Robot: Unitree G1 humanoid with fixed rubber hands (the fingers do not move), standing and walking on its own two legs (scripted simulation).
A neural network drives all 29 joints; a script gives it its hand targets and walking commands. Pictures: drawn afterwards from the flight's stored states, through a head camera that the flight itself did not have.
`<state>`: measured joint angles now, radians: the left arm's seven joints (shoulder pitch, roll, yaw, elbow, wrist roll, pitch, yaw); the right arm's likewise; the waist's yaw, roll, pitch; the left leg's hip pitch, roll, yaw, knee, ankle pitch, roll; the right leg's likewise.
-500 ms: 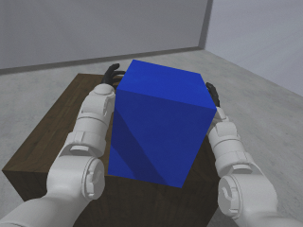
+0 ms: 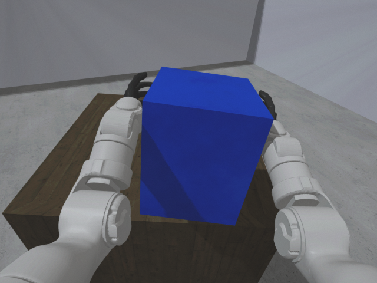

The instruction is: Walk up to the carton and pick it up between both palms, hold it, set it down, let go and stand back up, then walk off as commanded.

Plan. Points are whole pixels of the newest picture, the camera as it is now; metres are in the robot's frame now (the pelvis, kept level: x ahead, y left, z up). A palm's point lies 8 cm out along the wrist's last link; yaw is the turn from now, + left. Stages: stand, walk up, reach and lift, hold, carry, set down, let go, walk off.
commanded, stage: reach and lift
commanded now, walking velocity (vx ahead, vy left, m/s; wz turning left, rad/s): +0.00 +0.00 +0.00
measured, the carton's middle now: (196, 142) +0.36 -0.02 +0.18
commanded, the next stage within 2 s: hold in 0.26 s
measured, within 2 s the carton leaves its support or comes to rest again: neither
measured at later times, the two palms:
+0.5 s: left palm (129, 101) +0.39 +0.13 +0.26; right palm (265, 122) +0.38 -0.16 +0.22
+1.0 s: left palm (125, 96) +0.38 +0.13 +0.27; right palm (266, 117) +0.37 -0.16 +0.24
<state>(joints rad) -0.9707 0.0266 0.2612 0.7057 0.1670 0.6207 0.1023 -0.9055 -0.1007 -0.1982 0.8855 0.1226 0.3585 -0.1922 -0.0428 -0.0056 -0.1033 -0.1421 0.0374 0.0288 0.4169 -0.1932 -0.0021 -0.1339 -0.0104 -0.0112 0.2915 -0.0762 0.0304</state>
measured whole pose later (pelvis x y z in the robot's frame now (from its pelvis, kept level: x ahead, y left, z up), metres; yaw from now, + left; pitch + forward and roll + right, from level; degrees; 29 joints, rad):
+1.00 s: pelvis +0.00 +0.00 +0.00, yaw +0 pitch -5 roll -1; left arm -1.00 0.04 0.27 0.67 0.17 0.76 0.11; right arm -0.94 -0.10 -0.18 0.87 0.16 0.49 -0.20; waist -0.04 -0.01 -0.16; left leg -0.14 0.04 0.03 0.42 -0.19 0.00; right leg -0.13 -0.01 -0.01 0.29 -0.08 0.03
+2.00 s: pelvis +0.00 +0.00 +0.00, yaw +0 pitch -5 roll -1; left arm -1.01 0.05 0.30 0.67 0.17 0.76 0.10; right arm -0.96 -0.10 -0.18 0.87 0.16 0.51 -0.21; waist -0.04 -0.01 -0.16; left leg -0.14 0.04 0.03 0.42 -0.19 0.00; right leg -0.13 -0.01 -0.01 0.29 -0.08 0.03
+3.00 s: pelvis +0.00 +0.00 +0.00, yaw +0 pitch -4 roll -1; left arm -1.02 0.05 0.31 0.67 0.17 0.76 0.10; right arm -0.97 -0.10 -0.18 0.87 0.16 0.53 -0.21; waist -0.04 -0.01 -0.16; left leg -0.14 0.04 0.03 0.42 -0.20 0.00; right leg -0.13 -0.01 -0.01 0.29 -0.08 0.03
